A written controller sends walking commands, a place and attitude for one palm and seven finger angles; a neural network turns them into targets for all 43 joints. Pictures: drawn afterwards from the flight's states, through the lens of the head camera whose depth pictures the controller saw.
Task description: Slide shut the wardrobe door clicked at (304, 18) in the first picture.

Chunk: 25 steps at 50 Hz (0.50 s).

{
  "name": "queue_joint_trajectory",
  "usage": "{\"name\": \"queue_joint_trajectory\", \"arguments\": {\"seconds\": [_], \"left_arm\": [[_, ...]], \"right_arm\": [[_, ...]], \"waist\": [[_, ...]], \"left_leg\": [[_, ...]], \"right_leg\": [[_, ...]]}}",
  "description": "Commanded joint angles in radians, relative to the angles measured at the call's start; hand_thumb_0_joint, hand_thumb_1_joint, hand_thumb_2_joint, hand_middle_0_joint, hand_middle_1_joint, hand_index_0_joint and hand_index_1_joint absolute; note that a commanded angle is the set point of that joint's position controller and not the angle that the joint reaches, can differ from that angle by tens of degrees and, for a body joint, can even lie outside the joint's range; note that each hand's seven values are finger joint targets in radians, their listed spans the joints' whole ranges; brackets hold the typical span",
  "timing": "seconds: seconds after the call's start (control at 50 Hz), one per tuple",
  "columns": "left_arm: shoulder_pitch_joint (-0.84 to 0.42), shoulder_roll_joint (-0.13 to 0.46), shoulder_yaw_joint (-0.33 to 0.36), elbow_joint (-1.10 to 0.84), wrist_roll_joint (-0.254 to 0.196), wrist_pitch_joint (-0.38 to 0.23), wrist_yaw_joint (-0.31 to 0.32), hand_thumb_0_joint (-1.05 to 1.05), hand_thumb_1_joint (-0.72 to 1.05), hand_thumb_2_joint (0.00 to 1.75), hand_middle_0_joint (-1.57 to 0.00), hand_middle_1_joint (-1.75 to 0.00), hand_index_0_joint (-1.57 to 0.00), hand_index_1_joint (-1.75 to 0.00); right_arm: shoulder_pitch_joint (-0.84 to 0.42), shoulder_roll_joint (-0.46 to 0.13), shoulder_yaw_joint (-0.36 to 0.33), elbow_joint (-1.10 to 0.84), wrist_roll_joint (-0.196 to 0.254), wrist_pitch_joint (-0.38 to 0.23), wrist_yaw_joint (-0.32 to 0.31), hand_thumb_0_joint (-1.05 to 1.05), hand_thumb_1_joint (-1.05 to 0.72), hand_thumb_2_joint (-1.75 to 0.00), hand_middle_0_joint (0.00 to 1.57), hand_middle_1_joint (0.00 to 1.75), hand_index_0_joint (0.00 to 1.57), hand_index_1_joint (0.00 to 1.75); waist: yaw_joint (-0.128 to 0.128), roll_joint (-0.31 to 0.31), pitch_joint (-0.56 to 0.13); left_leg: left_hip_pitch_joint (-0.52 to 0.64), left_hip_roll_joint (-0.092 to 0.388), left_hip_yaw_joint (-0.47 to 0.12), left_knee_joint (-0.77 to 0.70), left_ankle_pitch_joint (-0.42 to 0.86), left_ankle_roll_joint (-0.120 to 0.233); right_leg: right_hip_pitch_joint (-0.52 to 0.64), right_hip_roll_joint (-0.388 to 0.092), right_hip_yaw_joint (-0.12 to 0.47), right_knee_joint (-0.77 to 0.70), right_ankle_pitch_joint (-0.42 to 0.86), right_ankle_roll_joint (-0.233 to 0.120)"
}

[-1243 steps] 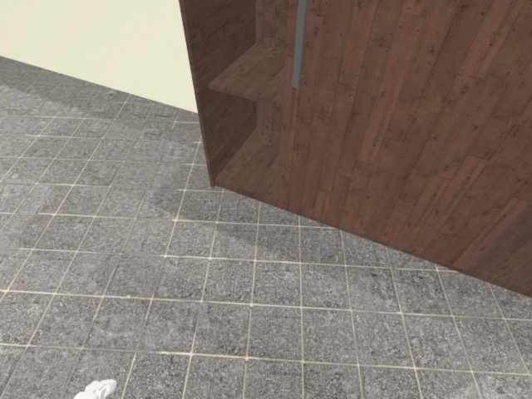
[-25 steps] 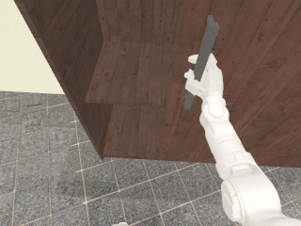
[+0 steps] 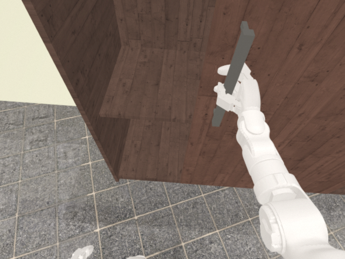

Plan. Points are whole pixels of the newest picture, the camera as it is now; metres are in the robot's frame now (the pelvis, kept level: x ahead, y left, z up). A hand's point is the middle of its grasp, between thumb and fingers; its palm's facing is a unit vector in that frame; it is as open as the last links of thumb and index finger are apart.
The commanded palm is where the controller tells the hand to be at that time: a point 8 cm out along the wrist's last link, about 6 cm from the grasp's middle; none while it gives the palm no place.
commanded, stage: step sideways, sliding the door along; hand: right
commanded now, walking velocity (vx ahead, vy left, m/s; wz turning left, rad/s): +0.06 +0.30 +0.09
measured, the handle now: (227, 83) +0.52 -0.07 +0.10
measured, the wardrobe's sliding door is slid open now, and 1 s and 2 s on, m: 0.36 0.34 0.18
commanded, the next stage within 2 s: none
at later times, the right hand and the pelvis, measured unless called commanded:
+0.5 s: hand (216, 96) +0.46 -0.04 +0.11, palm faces +0.09 +0.99 -0.13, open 6.3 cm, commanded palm +0.44 -0.02 +0.11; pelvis +0.00 +0.09 +0.00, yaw -6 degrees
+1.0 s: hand (206, 92) +0.47 -0.02 +0.11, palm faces +0.34 +0.94 -0.10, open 6.5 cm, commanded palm +0.44 +0.03 +0.11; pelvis +0.09 +0.20 +0.01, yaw -9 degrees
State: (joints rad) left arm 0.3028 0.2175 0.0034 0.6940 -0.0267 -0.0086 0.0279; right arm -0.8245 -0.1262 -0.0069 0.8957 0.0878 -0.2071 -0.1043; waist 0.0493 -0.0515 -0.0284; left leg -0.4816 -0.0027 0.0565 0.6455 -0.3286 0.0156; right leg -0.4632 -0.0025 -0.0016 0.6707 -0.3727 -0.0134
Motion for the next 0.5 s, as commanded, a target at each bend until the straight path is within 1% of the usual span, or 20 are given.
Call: {"name": "queue_joint_trajectory", "arguments": {"seconds": [0.0,0.06,0.1,0.14,0.18,0.2,0.22,0.24,0.26,0.28,0.3,0.32,0.34,0.36,0.38,0.4,0.42,0.44,0.46,0.48], "left_arm": [[0.048,0.129,0.052,-0.092,0.002,-0.002,0.053,0.0,0.9,0.9,-0.2,-0.3,-0.2,-0.3],[0.039,0.12,0.057,-0.082,0.015,-0.006,0.058,0.0,0.9,0.9,-0.2,-0.3,-0.2,-0.3],[0.012,0.126,0.054,-0.088,0.018,-0.004,0.057,0.0,0.9,0.9,-0.2,-0.3,-0.2,-0.3],[0.001,0.129,0.048,-0.095,0.014,-0.001,0.058,0.0,0.9,0.9,-0.2,-0.3,-0.2,-0.3],[-0.015,0.133,0.046,-0.104,0.008,-0.001,0.057,0.0,0.9,0.9,-0.2,-0.3,-0.2,-0.3],[-0.024,0.135,0.048,-0.112,0.001,-0.002,0.058,0.0,0.9,0.9,-0.2,-0.3,-0.2,-0.3],[-0.042,0.134,0.049,-0.116,-0.008,-0.002,0.061,0.0,0.9,0.9,-0.2,-0.3,-0.2,-0.3],[-0.058,0.115,0.046,-0.113,-0.013,-0.005,0.063,0.0,0.9,0.9,-0.2,-0.3,-0.2,-0.3],[-0.082,0.109,0.048,-0.115,-0.02,-0.012,0.063,0.0,0.9,0.9,-0.2,-0.3,-0.2,-0.3],[-0.095,0.123,0.053,-0.112,-0.024,-0.019,0.062,0.0,0.9,0.9,-0.2,-0.3,-0.2,-0.3],[-0.107,0.123,0.057,-0.106,-0.023,-0.032,0.06,0.0,0.9,0.9,-0.2,-0.3,-0.2,-0.3],[-0.118,0.113,0.051,-0.102,-0.018,-0.043,0.064,0.0,0.9,0.9,-0.2,-0.3,-0.2,-0.3],[-0.111,0.099,0.042,-0.105,-0.013,-0.056,0.062,0.0,0.9,0.9,-0.2,-0.3,-0.2,-0.3],[-0.11,0.091,0.039,-0.102,-0.008,-0.064,0.063,0.0,0.9,0.9,-0.2,-0.3,-0.2,-0.3],[-0.106,0.083,0.035,-0.097,-0.004,-0.063,0.067,0.0,0.9,0.9,-0.2,-0.3,-0.2,-0.3],[-0.083,0.095,0.044,-0.088,0.001,-0.062,0.07,0.0,0.9,0.9,-0.2,-0.3,-0.2,-0.3],[-0.082,0.117,0.057,-0.087,0.001,-0.062,0.068,0.0,0.9,0.9,-0.2,-0.3,-0.2,-0.3],[-0.063,0.139,0.073,-0.101,0.002,-0.058,0.043,0.0,0.9,0.9,-0.2,-0.3,-0.2,-0.3],[-0.079,0.143,0.074,-0.101,0.007,-0.06,0.007,0.0,0.9,0.9,-0.2,-0.3,-0.2,-0.3],[-0.081,0.156,0.08,-0.111,0.004,-0.049,-0.005,0.0,0.9,0.9,-0.2,-0.3,-0.2,-0.3]], "right_arm": [[-0.567,-0.021,0.074,-0.231,-0.024,-0.064,0.073,0.0,-0.9,-0.9,0.45,1.4,0.45,1.4],[-0.598,-0.032,0.072,-0.236,-0.002,-0.069,0.093,0.0,-0.9,-0.9,0.45,1.4,0.45,1.4],[-0.61,-0.051,0.056,-0.233,0.002,-0.063,0.092,0.0,-0.9,-0.9,0.45,1.4,0.45,1.4],[-0.608,-0.058,0.045,-0.24,0.009,-0.059,0.087,0.0,-0.9,-0.9,0.45,1.4,0.45,1.4],[-0.59,-0.02,0.071,-0.225,0.006,-0.054,0.09,0.0,-0.9,-0.9,0.45,1.4,0.45,1.4],[-0.583,-0.01,0.082,-0.238,0.0,-0.049,0.092,0.0,-0.9,-0.9,0.45,1.4,0.45,1.4],[-0.573,0.007,0.105,-0.242,-0.01,-0.037,0.095,0.0,-0.9,-0.9,0.45,1.4,0.45,1.4],[-0.577,0.02,0.119,-0.258,-0.01,-0.032,0.094,0.0,-0.9,-0.9,0.45,1.4,0.45,1.4],[-0.538,0.043,0.129,-0.217,-0.012,-0.024,0.093,0.0,-0.9,-0.9,0.45,1.4,0.45,1.4],[-0.516,0.047,0.126,-0.202,-0.013,-0.013,0.09,0.0,-0.9,-0.9,0.45,1.4,0.45,1.4],[-0.539,0.063,0.129,-0.222,-0.01,-0.019,0.085,0.0,-0.9,-0.9,0.45,1.4,0.45,1.4],[-0.563,0.1,0.162,-0.246,-0.015,-0.024,0.084,0.0,-0.9,-0.9,0.45,1.4,0.45,1.4],[-0.596,0.139,0.198,-0.315,-0.017,-0.035,0.086,0.0,-0.9,-0.9,0.45,1.4,0.45,1.4],[-0.603,0.154,0.217,-0.361,-0.023,-0.044,0.086,0.0,-0.9,-0.9,0.45,1.4,0.45,1.4],[-0.588,0.182,0.245,-0.375,-0.023,-0.051,0.085,0.0,-0.9,-0.9,0.45,1.4,0.45,1.4],[-0.598,0.184,0.262,-0.415,-0.019,-0.06,0.084,0.0,-0.9,-0.9,0.45,1.4,0.45,1.4],[-0.624,0.185,0.288,-0.46,-0.006,-0.07,0.089,0.0,-0.9,-0.9,0.45,1.4,0.45,1.4],[-0.622,0.196,0.303,-0.488,0.009,-0.072,0.099,0.0,-0.9,-0.9,0.45,1.4,0.45,1.4],[-0.596,0.183,0.272,-0.45,0.007,-0.059,0.106,0.0,-0.9,-0.9,0.45,1.4,0.45,1.4],[-0.597,0.179,0.262,-0.442,-0.001,-0.039,0.111,0.0,-0.9,-0.9,0.45,1.4,0.45,1.4]], "waist": [[0.076,-0.047,-0.382],[0.081,-0.11,-0.316],[0.065,-0.096,-0.272],[0.054,-0.062,-0.273],[0.045,-0.008,-0.286],[0.041,0.038,-0.31],[0.037,0.103,-0.323],[0.038,0.19,-0.305],[0.018,0.281,-0.26],[-0.006,0.338,-0.234],[-0.021,0.285,-0.224],[-0.009,0.249,-0.224],[0.007,0.2,-0.234],[0.022,0.162,-0.247],[0.041,0.133,-0.255],[0.063,0.089,-0.296],[0.075,-0.034,-0.328],[0.06,-0.208,-0.396],[0.023,-0.127,-0.423],[0.026,-0.072,-0.368]], "left_leg": [[0.028,-0.013,-0.01,0.082,0.318,-0.019],[-0.151,-0.022,-0.051,0.21,-0.07,-0.008],[-0.147,-0.004,-0.071,0.214,-0.138,0.007],[-0.06,-0.001,-0.08,0.121,-0.078,0.018],[0.162,-0.004,-0.067,-0.034,0.111,0.022],[0.298,0.01,-0.069,-0.096,0.289,0.024],[0.399,0.068,-0.117,-0.134,0.421,0.047],[0.43,0.155,-0.208,-0.18,0.434,0.088],[0.436,0.214,-0.315,-0.254,0.425,0.148],[0.471,0.239,-0.384,-0.282,0.463,0.17],[0.493,0.251,-0.374,-0.267,0.536,0.16],[0.539,0.249,-0.357,-0.236,0.671,0.167],[0.568,0.251,-0.301,-0.19,0.787,0.182],[0.548,0.226,-0.24,-0.14,0.856,0.165],[0.495,0.18,-0.16,-0.065,0.852,0.126],[0.386,0.143,-0.114,0.061,0.777,0.078],[0.166,0.084,-0.056,0.205,0.488,0.006],[-0.16,0.003,-0.101,0.42,-0.079,-0.029],[-0.218,0.019,-0.202,0.524,-0.195,0.009],[-0.249,0.04,-0.226,0.47,-0.202,0.023]], "right_leg": [[0.409,-0.172,0.141,-0.064,0.636,-0.086],[0.601,-0.3,0.293,-0.118,0.872,-0.154],[0.593,-0.33,0.315,-0.137,0.806,-0.165],[0.572,-0.325,0.271,-0.096,0.802,-0.156],[0.443,-0.274,0.162,-0.044,0.713,-0.11],[0.343,-0.223,0.086,-0.01,0.622,-0.077],[0.224,-0.152,0.009,0.053,0.465,-0.041],[0.144,-0.088,-0.031,0.116,0.239,-0.01],[0.073,-0.028,-0.025,0.222,-0.04,0.01],[-0.004,-0.01,0.002,0.345,-0.161,0.012],[-0.028,-0.025,0.02,0.397,-0.189,0.009],[-0.049,-0.037,0.031,0.375,-0.169,0.006],[-0.018,-0.056,0.041,0.266,-0.152,0.004],[0.067,-0.075,0.033,0.104,-0.097,0.003],[0.178,-0.094,0.017,-0.07,0.048,0.003],[0.359,-0.144,0.02,-0.234,0.299,-0.009],[0.597,-0.283,0.123,-0.291,0.773,-0.056],[0.875,-0.471,0.359,-0.155,1.23,-0.168],[0.948,-0.511,0.349,-0.119,1.142,-0.202],[0.914,-0.511,0.291,-0.114,1.064,-0.202]]}}
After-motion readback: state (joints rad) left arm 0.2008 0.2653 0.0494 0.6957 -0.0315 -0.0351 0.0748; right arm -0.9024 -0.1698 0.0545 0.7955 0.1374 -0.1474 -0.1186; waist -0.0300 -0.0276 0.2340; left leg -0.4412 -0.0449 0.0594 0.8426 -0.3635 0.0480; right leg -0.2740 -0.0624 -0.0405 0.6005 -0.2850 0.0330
